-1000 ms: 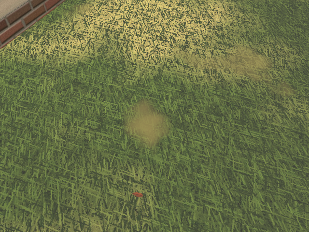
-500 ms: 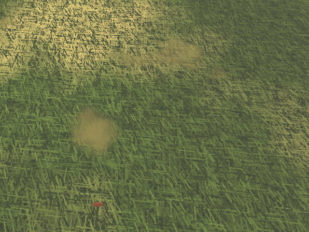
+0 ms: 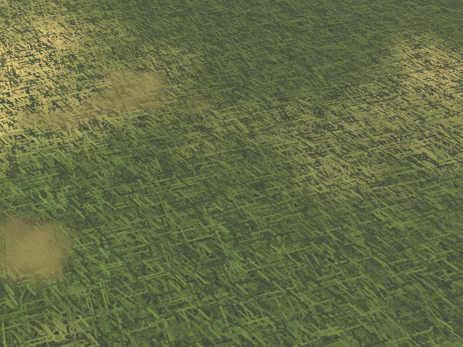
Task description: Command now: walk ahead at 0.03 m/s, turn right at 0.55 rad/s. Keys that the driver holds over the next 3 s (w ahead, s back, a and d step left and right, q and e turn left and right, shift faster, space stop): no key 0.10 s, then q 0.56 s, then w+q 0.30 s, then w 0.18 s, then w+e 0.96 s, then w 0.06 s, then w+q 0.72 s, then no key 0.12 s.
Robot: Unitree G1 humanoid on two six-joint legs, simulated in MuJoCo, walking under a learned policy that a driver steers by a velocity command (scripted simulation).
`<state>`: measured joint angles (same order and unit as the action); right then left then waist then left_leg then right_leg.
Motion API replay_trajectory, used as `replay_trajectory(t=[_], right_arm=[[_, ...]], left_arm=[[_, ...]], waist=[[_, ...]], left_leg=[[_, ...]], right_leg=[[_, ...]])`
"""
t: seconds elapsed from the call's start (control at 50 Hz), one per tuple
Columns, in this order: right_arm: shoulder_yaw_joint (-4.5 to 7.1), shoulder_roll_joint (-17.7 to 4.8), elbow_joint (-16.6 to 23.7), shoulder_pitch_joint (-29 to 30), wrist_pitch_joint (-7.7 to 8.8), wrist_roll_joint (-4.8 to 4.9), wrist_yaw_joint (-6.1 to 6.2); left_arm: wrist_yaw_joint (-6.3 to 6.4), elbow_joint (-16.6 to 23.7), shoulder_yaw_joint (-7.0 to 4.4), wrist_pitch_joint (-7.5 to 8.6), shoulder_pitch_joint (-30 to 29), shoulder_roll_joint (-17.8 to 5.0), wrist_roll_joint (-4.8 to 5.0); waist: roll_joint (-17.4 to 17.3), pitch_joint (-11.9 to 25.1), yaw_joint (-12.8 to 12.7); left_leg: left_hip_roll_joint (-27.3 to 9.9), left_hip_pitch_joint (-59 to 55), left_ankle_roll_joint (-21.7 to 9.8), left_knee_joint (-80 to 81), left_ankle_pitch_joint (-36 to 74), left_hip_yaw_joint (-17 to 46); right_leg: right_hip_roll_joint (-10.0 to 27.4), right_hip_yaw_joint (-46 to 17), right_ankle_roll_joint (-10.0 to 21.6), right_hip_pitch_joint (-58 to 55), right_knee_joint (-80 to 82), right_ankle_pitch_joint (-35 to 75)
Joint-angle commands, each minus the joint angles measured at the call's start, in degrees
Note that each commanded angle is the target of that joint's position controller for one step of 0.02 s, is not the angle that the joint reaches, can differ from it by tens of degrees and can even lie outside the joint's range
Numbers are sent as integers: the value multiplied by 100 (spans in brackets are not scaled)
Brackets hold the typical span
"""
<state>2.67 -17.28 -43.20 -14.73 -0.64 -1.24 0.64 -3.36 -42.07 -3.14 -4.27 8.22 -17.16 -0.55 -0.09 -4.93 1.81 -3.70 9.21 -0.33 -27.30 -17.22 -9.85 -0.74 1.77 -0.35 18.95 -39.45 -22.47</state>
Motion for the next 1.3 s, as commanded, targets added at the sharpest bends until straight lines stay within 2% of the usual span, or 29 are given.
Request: replay_trajectory(t=[0.02,0.04,0.06,0.08,0.12,0.14,0.16,0.2,0.24,0.3,0.46,0.56,0.6,0.62,0.64,0.66,0.68,0.72,0.74,0.86,1.04,1.08,1.14,1.16,1.18,1.2,1.22,1.24,1.3], right_arm=[[264,-993,267,79,4,93,-8],[201,-774,246,-176,-16,65,-29],[14,-161,684,-134,-57,-1,-60],[100,-587,585,153,-178,-30,32],[90,-527,398,117,-224,114,0],[100,-554,285,28,-210,87,-25],[100,-575,102,-200,-226,21,-58],[58,-437,-121,-443,-272,51,-123],[41,-369,-189,-362,-303,94,-145],[91,-474,-185,-175,-321,50,-112],[93,-264,6,160,-298,63,-131],[94,-213,162,155,-277,124,-189],[88,-188,167,-39,-208,110,-208],[138,-423,176,-119,-139,41,-180],[280,-1113,260,-254,-62,-50,-129],[410,-1495,173,-581,-80,28,-113],[387,-1255,129,-689,-102,92,-102],[266,-785,227,-50,-181,93,-90],[236,-697,259,7,-168,116,-64],[289,-825,50,-581,139,69,-107],[319,-847,-122,-1065,306,9,-93],[309,-845,-147,-1028,355,2,-91],[285,-855,-164,-759,406,43,-71],[224,-684,-157,-733,456,58,-88],[110,-278,64,-777,493,181,-118],[117,-362,83,-1030,466,82,-106],[149,-571,-28,-892,417,-60,-104],[136,-568,-31,-606,433,-109,-170],[67,-404,23,-275,412,-213,-265]], left_arm=[[89,338,-113,161,323,-473,-87],[169,289,-194,247,600,-818,-182],[219,483,-338,293,555,-1640,-75],[241,283,-354,292,1115,-1417,66],[314,265,-68,298,391,-640,18],[374,302,31,311,13,-411,5],[426,290,110,343,-106,-256,-10],[459,154,229,426,-54,-114,-56],[488,-11,225,464,43,-278,-92],[528,-153,143,397,171,-553,-64],[561,-271,20,367,324,-529,-97],[518,-282,-73,351,244,-680,-107],[512,-289,-121,309,156,-773,-69],[501,-311,-129,304,275,-736,-74],[463,-136,-51,277,417,-359,-142],[531,120,-8,188,-160,-330,-119],[508,75,-33,157,-63,-503,-166],[374,-36,-94,246,8,-648,-132],[306,-46,-120,269,-28,-709,-203],[203,-63,-82,396,-199,-509,-212],[160,256,28,619,-1003,-378,-145],[158,296,40,675,-910,-389,-123],[257,28,-27,781,147,-496,-117],[337,-146,-123,847,851,-774,-164],[407,-211,-253,857,1677,-1368,-262],[363,-417,-322,799,1791,-1594,-189],[300,-376,-221,761,1358,-1065,-76],[251,-271,-138,767,953,-692,-32],[232,-361,-27,873,899,-369,-32]], waist=[[-680,736,-298],[320,951,-418],[1795,951,-243],[860,1198,-703],[575,586,-264],[655,527,-107],[756,609,-56],[570,782,-11],[567,620,-86],[676,405,-212],[481,423,-273],[629,689,-215],[526,737,1],[70,744,65],[-1376,815,-60],[-1604,568,260],[-727,623,158],[-423,211,-131],[-611,129,-93],[-486,209,42],[-637,83,348],[-668,96,256],[-455,317,-377],[-43,752,-704],[1091,1471,-928],[1550,1298,-677],[691,560,-398],[309,209,-288],[574,227,-157]], left_leg=[[-1167,92,-563,-432,2486,567],[-825,834,-211,-1555,1377,193],[178,2392,182,-2702,-1969,-22],[133,2197,154,-3394,-2039,834],[-67,2051,90,-3367,-1169,1097],[-102,1878,94,-3086,-802,1075],[-35,1551,128,-3040,-517,998],[100,1040,171,-2724,-338,1124],[240,922,183,-2254,-355,1269],[329,1189,167,-2091,-539,1181],[233,1502,60,-2126,-1044,908],[337,913,-127,-1289,-953,652],[437,238,-259,-121,-70,580],[201,-238,-394,687,573,1182],[-1330,-1002,-774,1089,2181,3220],[-1953,-590,-1746,981,3812,3973],[-1640,-762,-1857,1015,2777,3593],[-872,-536,-1419,1471,-147,3161],[-701,-617,-1349,1679,-720,3182],[-484,-912,-1356,1796,-291,3187],[-498,-527,-1389,1507,172,3382],[-555,-278,-1291,1380,601,3417],[-343,380,-947,572,1739,3196],[22,633,-767,-528,1999,2722],[727,1644,-440,-2419,911,1887],[1196,2675,-390,-3313,-1329,1691],[702,2997,-491,-3825,-903,1782],[425,2949,-488,-3742,-384,1620],[111,2636,-262,-3307,188,1308]], right_leg=[[-219,137,252,-997,1501,901],[449,-961,401,-1831,2291,1245],[2296,-3331,1160,-2270,2365,3346],[2309,-2923,1713,-2058,2086,3848],[1617,-1828,1460,-1472,2213,3647],[1308,-1483,1202,-1433,2297,3525],[1129,-1159,1121,-1369,2287,4034],[1109,-795,1024,-1314,2305,4366],[1147,-679,939,-1282,2351,3952],[1288,-763,1006,-1389,2269,3501],[1709,-813,1498,-1568,2068,3531],[1762,-516,1337,-1525,1666,3839],[1589,-170,977,-1161,1176,3247],[1304,117,590,-675,577,2310],[565,688,138,631,-911,-181],[-220,134,2,1345,-1817,-1569],[45,-300,-26,1471,-2308,-1248],[264,-430,-27,1686,-2011,-237],[270,-370,-73,1797,-1958,74],[251,-345,-277,2002,-1348,817],[163,-243,-235,1510,264,1057],[105,-182,-85,929,544,1037],[-110,-64,181,-974,1340,1113],[281,-494,351,-1912,1562,827],[1652,-2730,882,-3081,2246,-1014],[2251,-4701,1284,-3026,2988,-1750],[2117,-4384,1347,-2457,2902,-2044],[1815,-3623,1288,-1937,2863,-1370],[1057,-2361,1178,-1511,2939,995]])
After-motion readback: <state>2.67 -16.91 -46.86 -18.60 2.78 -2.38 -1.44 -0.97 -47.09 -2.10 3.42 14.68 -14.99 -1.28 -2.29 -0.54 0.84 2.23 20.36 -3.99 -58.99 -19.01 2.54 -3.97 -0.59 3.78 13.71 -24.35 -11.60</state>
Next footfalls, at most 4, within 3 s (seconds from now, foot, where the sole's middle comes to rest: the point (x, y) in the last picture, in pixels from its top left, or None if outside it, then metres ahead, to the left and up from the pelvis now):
0.04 right None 0.06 -0.10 -0.78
0.62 left None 0.02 0.08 -0.78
1.16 right None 0.29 -0.03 -0.78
1.64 left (154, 328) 0.51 0.24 -0.78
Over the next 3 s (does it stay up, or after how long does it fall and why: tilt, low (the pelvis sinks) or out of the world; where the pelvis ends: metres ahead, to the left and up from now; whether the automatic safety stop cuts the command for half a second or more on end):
stays up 1.08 0.15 0.01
